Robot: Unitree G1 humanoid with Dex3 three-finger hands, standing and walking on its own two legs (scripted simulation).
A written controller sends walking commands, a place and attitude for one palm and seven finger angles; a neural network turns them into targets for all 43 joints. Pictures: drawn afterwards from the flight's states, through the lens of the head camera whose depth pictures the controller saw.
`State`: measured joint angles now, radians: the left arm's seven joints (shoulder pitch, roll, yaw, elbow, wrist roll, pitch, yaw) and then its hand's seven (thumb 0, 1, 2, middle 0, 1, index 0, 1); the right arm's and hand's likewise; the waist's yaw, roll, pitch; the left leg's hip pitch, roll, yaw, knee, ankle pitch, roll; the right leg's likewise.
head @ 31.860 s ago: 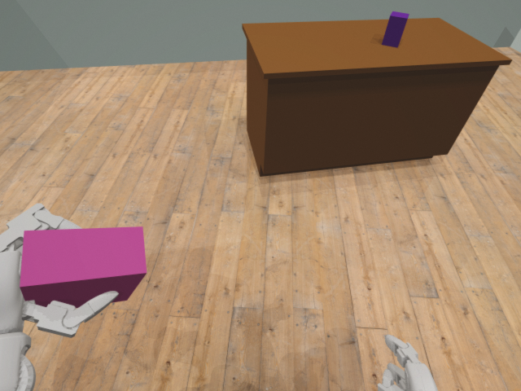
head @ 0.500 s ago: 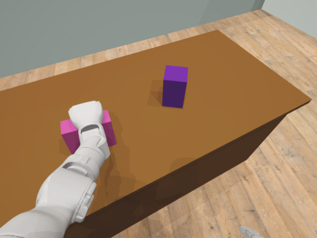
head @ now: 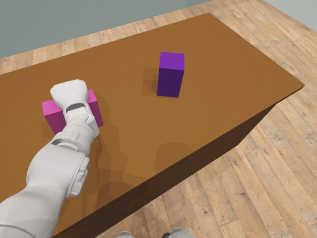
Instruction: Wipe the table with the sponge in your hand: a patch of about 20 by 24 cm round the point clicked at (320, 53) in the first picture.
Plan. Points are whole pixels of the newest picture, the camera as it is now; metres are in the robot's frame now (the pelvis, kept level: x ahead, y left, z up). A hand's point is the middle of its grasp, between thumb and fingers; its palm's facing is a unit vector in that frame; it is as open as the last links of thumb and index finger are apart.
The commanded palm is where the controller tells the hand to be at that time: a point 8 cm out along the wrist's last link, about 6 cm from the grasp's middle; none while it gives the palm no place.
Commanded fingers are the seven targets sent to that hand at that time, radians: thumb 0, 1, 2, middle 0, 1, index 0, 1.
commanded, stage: wipe back along the third lane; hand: left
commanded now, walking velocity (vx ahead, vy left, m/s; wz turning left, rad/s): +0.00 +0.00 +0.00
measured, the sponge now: (76, 118) +0.46 +0.22 -0.03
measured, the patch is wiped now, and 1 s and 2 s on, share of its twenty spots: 1.00 1.00 1.00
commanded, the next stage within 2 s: none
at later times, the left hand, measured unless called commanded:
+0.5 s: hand (78, 113) +0.45 +0.20 +0.01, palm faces -0.07 +0.00 -1.00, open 9.7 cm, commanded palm +0.41 +0.17 +0.04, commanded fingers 0.00 0.10 1.30 -1.20 -1.60 -1.20 -1.60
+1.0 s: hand (83, 127) +0.40 +0.18 +0.01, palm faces -0.07 -0.02 -1.00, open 9.7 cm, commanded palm +0.35 +0.15 +0.04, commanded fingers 0.00 0.10 1.30 -1.20 -1.60 -1.20 -1.60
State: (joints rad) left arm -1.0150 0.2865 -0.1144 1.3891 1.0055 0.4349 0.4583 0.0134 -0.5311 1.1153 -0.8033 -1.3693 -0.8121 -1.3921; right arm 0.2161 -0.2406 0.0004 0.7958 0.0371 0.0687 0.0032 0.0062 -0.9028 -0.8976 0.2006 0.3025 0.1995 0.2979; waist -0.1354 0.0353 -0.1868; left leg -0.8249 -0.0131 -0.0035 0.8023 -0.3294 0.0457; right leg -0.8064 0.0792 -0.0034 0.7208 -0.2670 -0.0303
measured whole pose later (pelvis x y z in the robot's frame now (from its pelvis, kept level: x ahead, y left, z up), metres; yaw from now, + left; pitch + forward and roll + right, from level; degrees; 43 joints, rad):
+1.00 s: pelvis +0.04 +0.01 +0.02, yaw +2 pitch +11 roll -2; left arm -0.56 0.05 -0.41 0.92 0.97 0.60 0.45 0.00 -0.47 1.11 -0.72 -1.46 -0.72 -1.49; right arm 0.05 -0.21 -0.02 0.72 0.05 0.26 0.05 0.01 -0.90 -0.90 0.20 0.30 0.20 0.30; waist 0.03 0.01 -0.19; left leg -0.49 -0.04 -0.01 0.65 -0.35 0.06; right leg -0.47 0.05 0.00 0.58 -0.30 -0.02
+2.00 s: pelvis +0.03 -0.03 +0.03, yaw +1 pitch +6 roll +0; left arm -0.30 0.07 -0.44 0.67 0.99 0.59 0.41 0.01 -0.47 1.10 -0.73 -1.45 -0.74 -1.47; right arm 0.00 -0.23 0.00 0.69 0.07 0.26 0.02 0.01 -0.90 -0.90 0.20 0.30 0.20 0.30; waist 0.07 0.02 -0.16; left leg -0.38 -0.01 -0.01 0.58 -0.31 0.00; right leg -0.40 0.08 0.01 0.57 -0.28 -0.08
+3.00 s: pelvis +0.03 -0.02 +0.03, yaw +0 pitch +4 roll +0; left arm -0.21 0.09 -0.41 0.55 0.99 0.61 0.39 0.01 -0.48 1.10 -0.74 -1.43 -0.76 -1.45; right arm 0.02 -0.22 0.01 0.68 0.07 0.26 0.02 0.01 -0.90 -0.90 0.20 0.30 0.20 0.30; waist 0.06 0.02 -0.15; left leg -0.35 -0.02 0.01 0.57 -0.30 0.02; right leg -0.38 0.08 0.03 0.57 -0.27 -0.06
